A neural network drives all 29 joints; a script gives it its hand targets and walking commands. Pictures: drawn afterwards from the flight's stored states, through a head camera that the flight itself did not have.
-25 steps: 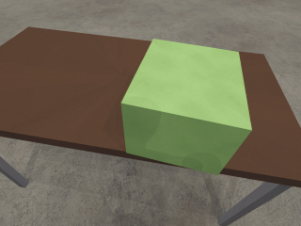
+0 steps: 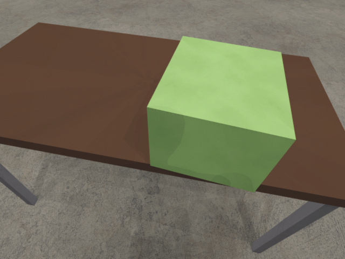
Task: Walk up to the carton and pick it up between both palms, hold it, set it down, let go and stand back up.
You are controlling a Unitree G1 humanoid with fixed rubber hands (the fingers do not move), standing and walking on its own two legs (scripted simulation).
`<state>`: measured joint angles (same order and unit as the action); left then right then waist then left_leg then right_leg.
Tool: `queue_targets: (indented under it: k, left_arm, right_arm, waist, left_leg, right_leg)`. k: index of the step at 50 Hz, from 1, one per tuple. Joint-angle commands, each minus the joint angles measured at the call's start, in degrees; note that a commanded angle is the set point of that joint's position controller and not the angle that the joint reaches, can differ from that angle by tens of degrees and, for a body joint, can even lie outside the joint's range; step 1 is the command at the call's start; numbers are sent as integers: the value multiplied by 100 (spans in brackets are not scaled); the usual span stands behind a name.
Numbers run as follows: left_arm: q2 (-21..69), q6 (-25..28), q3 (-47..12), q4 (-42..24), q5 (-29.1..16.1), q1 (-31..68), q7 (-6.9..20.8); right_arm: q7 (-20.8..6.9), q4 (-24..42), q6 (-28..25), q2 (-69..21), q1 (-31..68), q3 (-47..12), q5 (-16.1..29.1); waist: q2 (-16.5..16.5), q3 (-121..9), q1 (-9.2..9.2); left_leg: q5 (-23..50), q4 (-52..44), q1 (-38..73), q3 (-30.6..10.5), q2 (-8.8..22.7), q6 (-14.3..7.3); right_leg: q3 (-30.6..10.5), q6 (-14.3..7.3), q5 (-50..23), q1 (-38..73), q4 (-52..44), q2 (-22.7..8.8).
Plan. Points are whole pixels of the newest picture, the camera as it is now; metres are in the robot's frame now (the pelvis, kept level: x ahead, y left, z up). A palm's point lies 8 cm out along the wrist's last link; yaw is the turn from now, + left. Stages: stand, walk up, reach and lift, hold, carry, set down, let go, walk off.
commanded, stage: walk up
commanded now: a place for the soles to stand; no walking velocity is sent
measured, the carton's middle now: (215, 108) +0.49 -0.09 +0.08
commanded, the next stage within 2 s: reach and lift in 0.42 s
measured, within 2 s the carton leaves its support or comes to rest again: neither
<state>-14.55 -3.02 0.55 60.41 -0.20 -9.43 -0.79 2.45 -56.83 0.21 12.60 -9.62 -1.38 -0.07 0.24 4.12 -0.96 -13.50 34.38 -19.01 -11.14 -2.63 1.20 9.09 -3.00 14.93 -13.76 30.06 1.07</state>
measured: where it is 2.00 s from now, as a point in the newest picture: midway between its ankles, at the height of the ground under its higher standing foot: outside the picture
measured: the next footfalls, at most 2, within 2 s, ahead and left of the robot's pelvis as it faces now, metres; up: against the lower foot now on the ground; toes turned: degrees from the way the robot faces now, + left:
none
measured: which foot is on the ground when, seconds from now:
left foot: down 0.00-1.00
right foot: down 0.00-1.00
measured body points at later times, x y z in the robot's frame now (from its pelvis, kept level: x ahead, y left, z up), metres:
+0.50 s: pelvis +0.00 +0.00 +0.00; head +0.03 +0.02 +0.44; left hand +0.05 +0.26 -0.16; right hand +0.07 -0.25 -0.14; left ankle +0.06 +0.13 -0.73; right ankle +0.02 -0.09 -0.73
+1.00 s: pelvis +0.02 -0.03 +0.00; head +0.06 +0.00 +0.45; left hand +0.16 +0.23 -0.11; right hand +0.16 -0.27 -0.08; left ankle +0.06 +0.13 -0.73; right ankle +0.02 -0.09 -0.73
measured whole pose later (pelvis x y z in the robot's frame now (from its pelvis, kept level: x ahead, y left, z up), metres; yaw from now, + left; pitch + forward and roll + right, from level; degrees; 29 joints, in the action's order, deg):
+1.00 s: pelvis +0.02 -0.03 +0.00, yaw -5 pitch +0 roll +2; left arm -14.0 -29.8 7.7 20.0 -1.1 -13.6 -0.3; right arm 0.2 -26.9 7.9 11.4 -13.2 0.3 1.3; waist -5.4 5.8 -2.4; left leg -12.8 29.4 -16.5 2.0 3.6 3.3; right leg 4.1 -4.1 17.4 -16.3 33.4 1.8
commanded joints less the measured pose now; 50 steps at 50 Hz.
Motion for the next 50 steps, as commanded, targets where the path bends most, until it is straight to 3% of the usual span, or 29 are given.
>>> queue_targets:
  k: [1, 8, 16, 21, 22, 23, 24, 25, 27, 28, 29, 30, 31, 34, 39, 45, 50]
  left_arm:
    - [-914, 100, 170, -284, -8, -177, -34]
    - [-980, 79, 183, -307, -12, -53, -43]
    - [-845, 82, 150, -200, 40, -381, 15]
    - [-867, 140, 138, -169, 31, -432, -15]
    - [-1755, -800, 303, -3111, -236, 3936, -78]
    - [-1550, -1531, 257, -2987, -330, 3308, -238]
    - [-1404, -1975, 230, -3122, -361, 3167, -249]
    - [-1190, -2373, 221, -2991, -413, 2725, -225]
    - [-966, -2946, 295, -3541, -311, 1986, -214]
    - [-936, -3146, 428, -3824, -193, 1649, -194]
    - [-877, -3305, 546, -3948, -97, 1322, -157]
    - [-801, -3435, 632, -4010, -42, 958, -113]
    - [-723, -3533, 701, -4140, 13, 591, -86]
    - [-738, -3712, 979, -4592, 248, -329, -1]
    - [-808, -3549, 1122, -5070, 309, -408, 49]
    - [-1053, -2540, 1099, -5242, 34, 639, -7]
    - [-1094, -1805, 910, -5374, -390, 519, 60]
  right_arm:
    - [21, 363, -109, 906, -21, 186, -3]
    - [17, 316, -113, 858, -240, 175, -7]
    - [37, 423, -134, 950, -197, 282, -14]
    - [28, 429, -148, 838, -250, 279, -16]
    - [-165, 1158, -521, 527, 3100, 848, -528]
    - [-308, 868, -317, 610, 2629, 906, -727]
    - [-405, 1099, -137, 524, 2578, 826, -651]
    - [-468, 1080, 100, 474, 2405, 748, -564]
    - [-510, 1212, 388, 709, 1819, 630, -208]
    - [-534, 1277, 476, 850, 1510, 506, -22]
    - [-555, 1338, 563, 908, 1297, 374, 134]
    - [-550, 1474, 638, 927, 1170, 256, 298]
    - [-519, 1614, 688, 951, 991, 160, 450]
    - [-342, 2184, 784, 1248, 513, 156, 609]
    - [-133, 3136, 858, 905, 550, 88, 419]
    - [-254, 4068, 576, 113, 670, 161, 142]
    - [-151, 4074, 101, -23, 40, 267, 82]
  waist:
    - [287, -398, 29]
    - [17, -285, 141]
    - [388, -193, -45]
    - [394, -455, -16]
    - [63, -1073, 481]
    - [-48, -712, 413]
    - [-215, -862, 379]
    - [-318, -1108, 295]
    - [263, -1478, 177]
    - [455, -1698, 121]
    - [489, -1747, 108]
    - [355, -1705, 91]
    - [265, -1603, 48]
    - [19, -1470, 42]
    - [-261, -608, -66]
    - [-61, -723, -254]
    - [129, -1437, -58]
  left_leg:
    - [-67, -726, -385, -414, 414, -428]
    - [-57, -414, -152, -103, 279, -397]
    - [-391, -1096, -761, -733, 586, -447]
    - [163, -851, -516, -544, 461, -395]
    - [-1473, -16, -1383, 1025, 519, 75]
    - [-2270, 192, -1969, 1295, 511, 59]
    - [-2170, 274, -1916, 1367, 524, 34]
    - [-1751, 409, -1728, 1412, 474, 51]
    - [-602, 368, -1205, 1300, 565, 183]
    - [-145, 414, -809, 1311, 563, 276]
    - [-259, 356, -479, 1346, 557, 339]
    - [-406, 321, -149, 1395, 528, 354]
    - [-158, 266, 97, 1431, 504, 360]
    - [916, -78, 705, 1529, 327, 326]
    - [684, -598, 529, 1729, 138, 118]
    - [-20, -821, 150, 1845, 307, -24]
    - [161, -794, 419, 1698, 387, 23]
  right_leg:
    - [-1122, -225, 693, 442, -987, -945]
    - [-1175, -338, 1063, 60, -1211, -1134]
    - [-930, -80, 710, 542, -730, -765]
    - [-1003, -112, 362, 651, -806, -880]
    - [-701, 77, 1663, -495, 769, -474]
    - [-884, 147, 2572, -484, 961, -581]
    - [-1004, 176, 2605, -367, 926, -649]
    - [-1011, 244, 2226, -243, 959, -701]
    - [-787, 186, 377, -500, 1090, -549]
    - [-674, 145, -35, -480, 1103, -456]
    - [-610, 143, 89, -407, 965, -402]
    - [-602, 133, 312, -418, 779, -406]
    - [-563, 140, 77, -346, 641, -347]
    - [-519, 243, -1159, 386, 173, -142]
    - [-892, 481, -1057, 444, -496, -298]
    - [-1315, 612, -494, 76, -809, -676]
    - [-1356, 588, -1881, 358, -591, -804]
